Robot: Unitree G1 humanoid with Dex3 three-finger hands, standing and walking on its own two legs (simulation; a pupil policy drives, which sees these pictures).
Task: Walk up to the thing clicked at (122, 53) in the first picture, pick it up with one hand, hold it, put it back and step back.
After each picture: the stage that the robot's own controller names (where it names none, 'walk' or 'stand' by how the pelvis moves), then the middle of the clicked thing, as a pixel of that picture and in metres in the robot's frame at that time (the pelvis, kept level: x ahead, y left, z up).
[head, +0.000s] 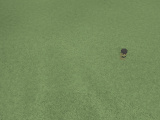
stand; (123, 54) +1.22 -0.37 -0.72
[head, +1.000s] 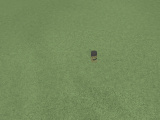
walk; (94, 56) +1.15 +0.03 -0.70
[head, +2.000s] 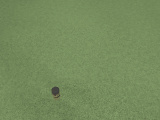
walk; (56, 93) +0.67 +0.29 -0.69
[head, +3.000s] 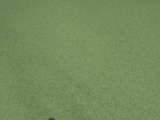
walk; out of the picture +0.41 +0.26 -0.70
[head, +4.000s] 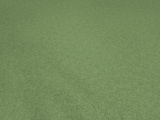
stand; out of the picture +0.34 +0.25 -0.72
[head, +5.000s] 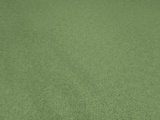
stand; out of the picture +0.34 +0.18 -0.72
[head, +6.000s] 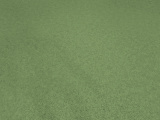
stand; out of the picture +0.33 +0.19 -0.72
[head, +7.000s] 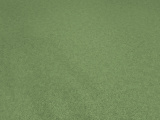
stand; out of the picture +0.34 +0.20 -0.72
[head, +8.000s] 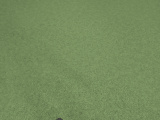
stand; out of the picture +0.38 +0.21 -0.71
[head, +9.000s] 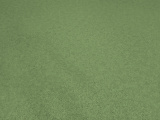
stand; out of the picture +0.33 +0.20 -0.72
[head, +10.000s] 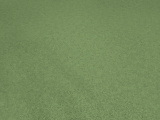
stand; out of the picture +0.32 +0.21 -0.73
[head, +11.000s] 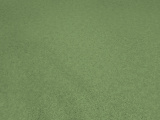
stand; out of the picture +0.32 +0.22 -0.73
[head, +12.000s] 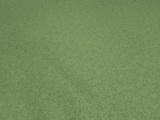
stand; out of the picture +0.32 +0.22 -0.73
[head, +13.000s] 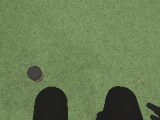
go down; (36, 75) +0.40 +0.23 -0.38
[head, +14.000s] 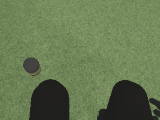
go down; (33, 67) +0.41 +0.24 -0.31
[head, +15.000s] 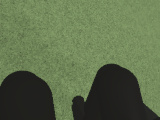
close in; out of the picture +0.40 +0.27 -0.23
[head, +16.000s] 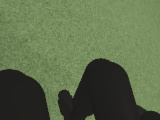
close; out of the picture +0.39 +0.28 -0.22
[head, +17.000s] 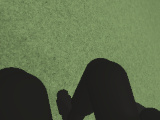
lift; out of the picture +0.38 +0.27 -0.22
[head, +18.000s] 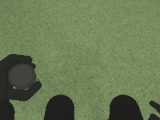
lift; (26, 81) +0.32 +0.21 -0.02
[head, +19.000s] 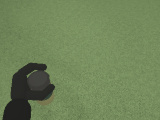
hold; (42, 88) +0.33 +0.17 +0.00
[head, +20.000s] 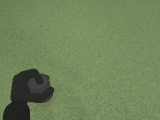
hold; (42, 91) +0.32 +0.17 +0.00
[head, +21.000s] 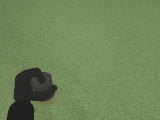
crouch; (44, 89) +0.33 +0.16 +0.00
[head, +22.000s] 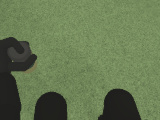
crouch; (23, 58) +0.42 +0.21 -0.09
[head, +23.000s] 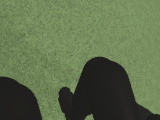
lower; out of the picture +0.42 +0.29 -0.22
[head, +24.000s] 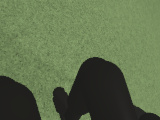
lower; out of the picture +0.42 +0.30 -0.23
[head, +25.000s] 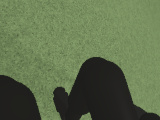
lower; out of the picture +0.42 +0.30 -0.22
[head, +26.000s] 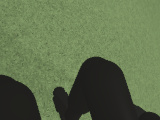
lower; out of the picture +0.42 +0.30 -0.23
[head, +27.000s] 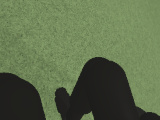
loosen; out of the picture +0.41 +0.29 -0.23
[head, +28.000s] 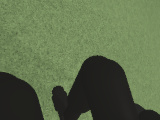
withdraw; out of the picture +0.41 +0.28 -0.23
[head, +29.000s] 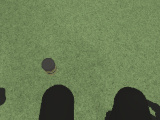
walk; (49, 67) +0.44 +0.21 -0.38
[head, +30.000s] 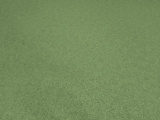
stand; out of the picture +0.36 +0.19 -0.66
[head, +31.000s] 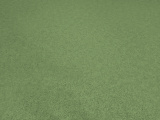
stand; out of the picture +0.37 +0.20 -0.67
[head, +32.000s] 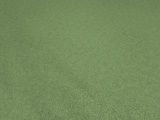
stand; out of the picture +0.37 +0.18 -0.71
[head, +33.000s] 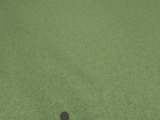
walk; (65, 118) +0.41 +0.17 -0.71
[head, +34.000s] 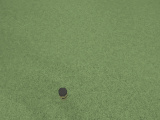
walk; (63, 94) +0.54 +0.17 -0.70
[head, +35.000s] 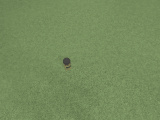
walk; (67, 64) +0.87 +0.22 -0.69
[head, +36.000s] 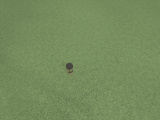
stand; (69, 69) +0.99 +0.21 -0.71
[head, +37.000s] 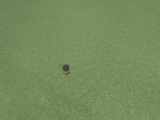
stand; (66, 70) +0.98 +0.24 -0.73
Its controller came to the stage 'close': yes
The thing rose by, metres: 0.72
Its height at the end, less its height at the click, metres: +0.00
